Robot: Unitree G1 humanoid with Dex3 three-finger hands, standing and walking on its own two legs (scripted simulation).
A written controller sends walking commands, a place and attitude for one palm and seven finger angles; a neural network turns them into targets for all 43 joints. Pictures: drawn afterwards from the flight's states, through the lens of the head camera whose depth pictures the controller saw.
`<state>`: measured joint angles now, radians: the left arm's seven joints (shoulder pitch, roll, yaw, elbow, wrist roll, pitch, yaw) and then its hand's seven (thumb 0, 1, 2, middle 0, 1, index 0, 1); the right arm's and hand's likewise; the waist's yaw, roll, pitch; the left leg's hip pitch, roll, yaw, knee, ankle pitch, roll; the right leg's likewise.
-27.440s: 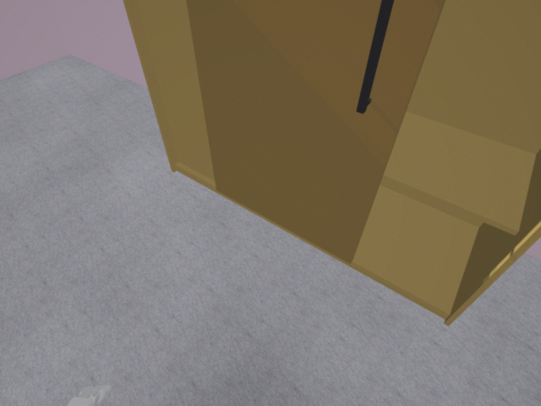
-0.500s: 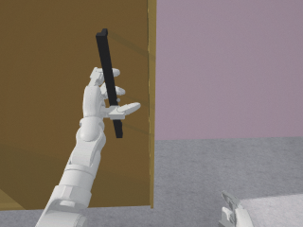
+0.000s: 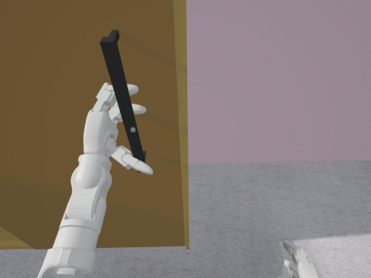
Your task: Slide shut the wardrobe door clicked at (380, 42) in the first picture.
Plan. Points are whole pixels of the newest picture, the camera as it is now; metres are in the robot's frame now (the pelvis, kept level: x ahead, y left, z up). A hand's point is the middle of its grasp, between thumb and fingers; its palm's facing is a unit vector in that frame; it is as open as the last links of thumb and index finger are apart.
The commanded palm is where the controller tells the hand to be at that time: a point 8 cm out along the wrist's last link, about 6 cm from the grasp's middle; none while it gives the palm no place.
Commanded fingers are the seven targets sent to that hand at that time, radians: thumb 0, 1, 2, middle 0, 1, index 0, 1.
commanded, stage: slip the hand off the handle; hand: left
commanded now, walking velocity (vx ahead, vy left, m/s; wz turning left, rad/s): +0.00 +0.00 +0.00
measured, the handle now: (130, 115) +0.39 +0.15 +0.18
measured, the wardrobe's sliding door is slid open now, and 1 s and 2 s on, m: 0.00 0.00 0.00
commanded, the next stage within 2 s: draw the hand back to the body in 1.30 s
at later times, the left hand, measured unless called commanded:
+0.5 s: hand (116, 130) +0.34 +0.16 +0.18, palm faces -0.04 -1.00 -0.07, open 14.7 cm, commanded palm +0.31 +0.25 +0.18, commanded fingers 0.00 -0.55 0.20 -0.25 -1.15 -0.25 -1.15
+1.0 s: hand (82, 163) +0.26 +0.20 +0.17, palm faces +0.06 -0.99 -0.08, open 14.7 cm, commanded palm +0.22 +0.25 +0.18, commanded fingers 0.00 -0.55 0.20 -0.25 -1.15 -0.25 -1.15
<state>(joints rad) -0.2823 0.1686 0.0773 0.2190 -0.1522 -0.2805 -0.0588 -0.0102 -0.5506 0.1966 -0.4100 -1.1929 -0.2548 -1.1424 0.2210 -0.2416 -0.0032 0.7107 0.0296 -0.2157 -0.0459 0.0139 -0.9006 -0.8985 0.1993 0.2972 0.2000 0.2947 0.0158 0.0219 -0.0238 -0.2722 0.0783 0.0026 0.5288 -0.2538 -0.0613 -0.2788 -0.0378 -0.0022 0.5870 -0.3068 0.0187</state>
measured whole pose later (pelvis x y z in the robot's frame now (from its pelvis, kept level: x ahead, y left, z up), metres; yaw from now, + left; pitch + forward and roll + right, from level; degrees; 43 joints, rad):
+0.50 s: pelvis +0.00 +0.02 +0.00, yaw -1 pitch -1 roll +0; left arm -0.24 0.24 0.13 0.18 -0.19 -0.22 -0.12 -0.01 -0.55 0.20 -0.55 -1.15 -0.25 -1.15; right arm 0.22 -0.20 0.04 0.68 0.04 -0.11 -0.08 0.01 -0.90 -0.90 0.20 0.30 0.20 0.30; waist -0.01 0.02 -0.02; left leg -0.27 0.07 0.03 0.57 -0.29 -0.05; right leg -0.27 -0.05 0.03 0.58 -0.30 0.04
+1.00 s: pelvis +0.00 +0.02 +0.00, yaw +1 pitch -2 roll +0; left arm 0.05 0.24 0.18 -0.08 -0.23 -0.19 -0.18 -0.01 -0.55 0.20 -0.26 -1.15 -0.26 -1.15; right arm 0.19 -0.23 0.04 0.64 0.03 -0.25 -0.07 0.01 -0.90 -0.90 0.20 0.30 0.20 0.30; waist 0.04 0.03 -0.03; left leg -0.27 0.06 -0.01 0.60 -0.30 -0.05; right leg -0.24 -0.05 -0.01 0.60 -0.32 0.04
